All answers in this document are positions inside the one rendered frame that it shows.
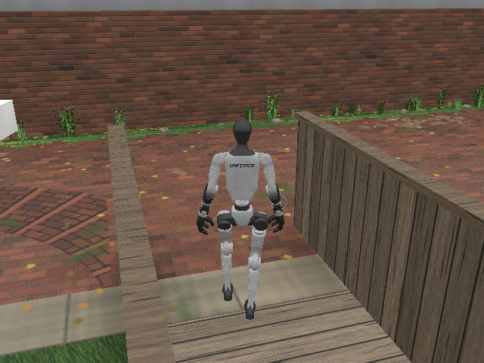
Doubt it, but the robot left forearm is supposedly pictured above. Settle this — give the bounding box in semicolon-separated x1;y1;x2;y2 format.
199;183;214;218

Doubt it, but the robot left upper arm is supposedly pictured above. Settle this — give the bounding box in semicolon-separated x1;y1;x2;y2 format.
206;152;227;194

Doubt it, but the left robot shin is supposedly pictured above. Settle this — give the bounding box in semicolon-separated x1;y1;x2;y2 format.
221;243;232;291

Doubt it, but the robot right forearm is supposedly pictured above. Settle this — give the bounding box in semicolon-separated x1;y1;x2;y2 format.
269;183;283;216

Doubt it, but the left robot hand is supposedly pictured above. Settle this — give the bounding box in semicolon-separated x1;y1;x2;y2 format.
197;216;214;235

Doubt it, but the right robot hand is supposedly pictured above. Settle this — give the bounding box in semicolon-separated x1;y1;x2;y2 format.
268;214;284;233

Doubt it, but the robot right upper arm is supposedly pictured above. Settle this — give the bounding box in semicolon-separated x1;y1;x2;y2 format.
258;153;277;195

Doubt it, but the right robot foot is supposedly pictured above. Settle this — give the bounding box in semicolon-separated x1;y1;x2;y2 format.
244;299;256;320

